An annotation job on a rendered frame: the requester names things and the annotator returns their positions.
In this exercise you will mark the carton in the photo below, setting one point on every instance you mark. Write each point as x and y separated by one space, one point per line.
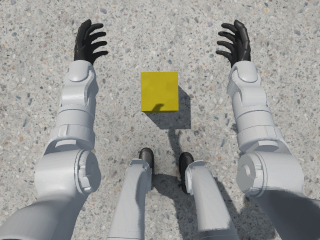
159 92

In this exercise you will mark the robot left forearm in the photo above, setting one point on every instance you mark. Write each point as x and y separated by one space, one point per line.
76 111

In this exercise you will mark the robot right hand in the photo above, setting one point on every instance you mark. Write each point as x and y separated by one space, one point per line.
240 49

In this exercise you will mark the robot right thigh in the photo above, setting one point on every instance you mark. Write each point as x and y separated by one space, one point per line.
213 218

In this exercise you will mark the left robot upper arm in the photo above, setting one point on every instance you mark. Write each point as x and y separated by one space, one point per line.
63 180

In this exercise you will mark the left robot shin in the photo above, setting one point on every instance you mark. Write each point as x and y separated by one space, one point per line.
137 161

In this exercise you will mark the robot left hand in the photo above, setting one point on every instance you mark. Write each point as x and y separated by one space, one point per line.
83 49

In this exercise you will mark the right robot upper arm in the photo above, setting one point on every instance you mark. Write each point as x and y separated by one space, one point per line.
274 180

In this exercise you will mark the robot right forearm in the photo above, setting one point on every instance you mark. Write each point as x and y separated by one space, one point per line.
252 113

